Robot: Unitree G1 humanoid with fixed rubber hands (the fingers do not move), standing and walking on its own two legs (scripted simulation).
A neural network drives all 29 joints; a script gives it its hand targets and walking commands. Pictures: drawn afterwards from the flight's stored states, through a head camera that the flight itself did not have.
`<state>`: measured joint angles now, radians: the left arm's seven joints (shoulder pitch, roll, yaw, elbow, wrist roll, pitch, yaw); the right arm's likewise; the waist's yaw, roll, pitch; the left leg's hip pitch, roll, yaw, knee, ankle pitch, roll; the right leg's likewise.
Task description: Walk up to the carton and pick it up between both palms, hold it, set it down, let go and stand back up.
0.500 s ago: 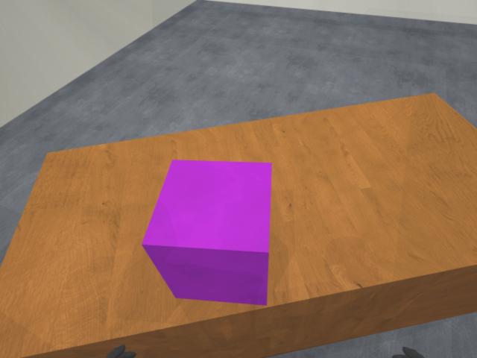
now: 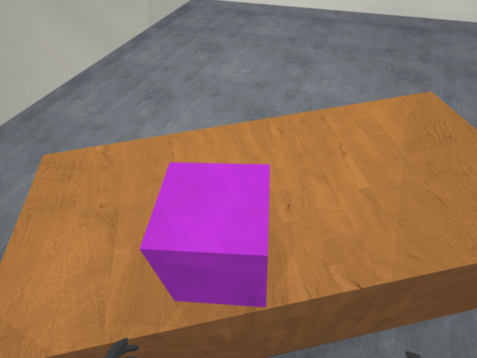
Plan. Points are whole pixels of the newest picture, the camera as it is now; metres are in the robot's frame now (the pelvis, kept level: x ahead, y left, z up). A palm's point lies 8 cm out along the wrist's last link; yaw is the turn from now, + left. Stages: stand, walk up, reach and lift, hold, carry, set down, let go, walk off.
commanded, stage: walk up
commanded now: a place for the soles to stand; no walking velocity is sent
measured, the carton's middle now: (219, 236) +0.38 +0.07 -0.07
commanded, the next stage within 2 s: reach and lift in 0.06 s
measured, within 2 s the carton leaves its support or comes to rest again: neither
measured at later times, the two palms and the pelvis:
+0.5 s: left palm (116, 350) +0.17 +0.24 -0.07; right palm (402, 355) +0.15 -0.23 -0.08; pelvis +0.00 +0.00 +0.00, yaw +5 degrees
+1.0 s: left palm (99, 351) +0.16 +0.26 -0.04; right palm (371, 335) +0.17 -0.18 -0.05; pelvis +0.01 +0.02 +0.02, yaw +6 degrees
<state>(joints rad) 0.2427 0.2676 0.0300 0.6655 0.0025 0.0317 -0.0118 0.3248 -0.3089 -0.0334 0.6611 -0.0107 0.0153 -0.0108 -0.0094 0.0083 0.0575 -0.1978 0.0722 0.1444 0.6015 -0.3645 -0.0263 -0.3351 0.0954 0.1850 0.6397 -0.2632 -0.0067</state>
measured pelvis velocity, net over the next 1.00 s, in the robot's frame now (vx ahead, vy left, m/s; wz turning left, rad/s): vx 0.01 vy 0.02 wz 0.10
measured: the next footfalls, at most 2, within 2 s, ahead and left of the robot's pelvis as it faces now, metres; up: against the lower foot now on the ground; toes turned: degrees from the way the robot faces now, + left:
none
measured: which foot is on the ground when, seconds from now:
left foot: down 0.00-1.00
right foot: down 0.00-1.00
